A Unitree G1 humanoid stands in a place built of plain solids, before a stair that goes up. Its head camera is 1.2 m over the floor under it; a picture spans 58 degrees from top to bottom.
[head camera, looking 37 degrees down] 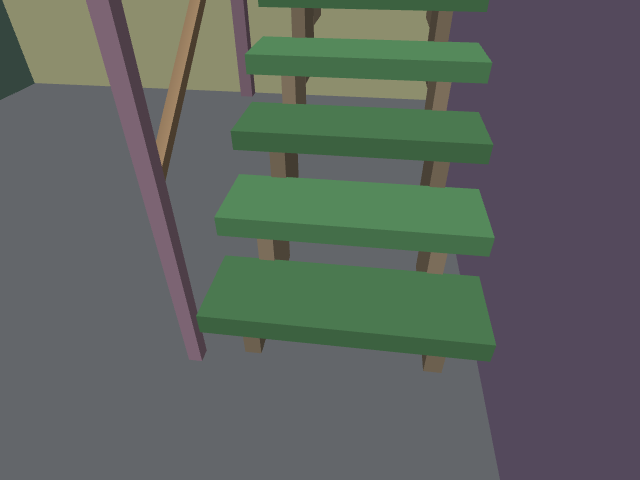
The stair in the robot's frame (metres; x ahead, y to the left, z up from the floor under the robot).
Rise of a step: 0.19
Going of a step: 0.27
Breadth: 0.91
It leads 7 degrees to the right of straight ahead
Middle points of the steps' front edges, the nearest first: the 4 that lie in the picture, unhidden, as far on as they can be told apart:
0.88 -0.06 0.19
1.15 -0.10 0.39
1.41 -0.13 0.58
1.68 -0.16 0.78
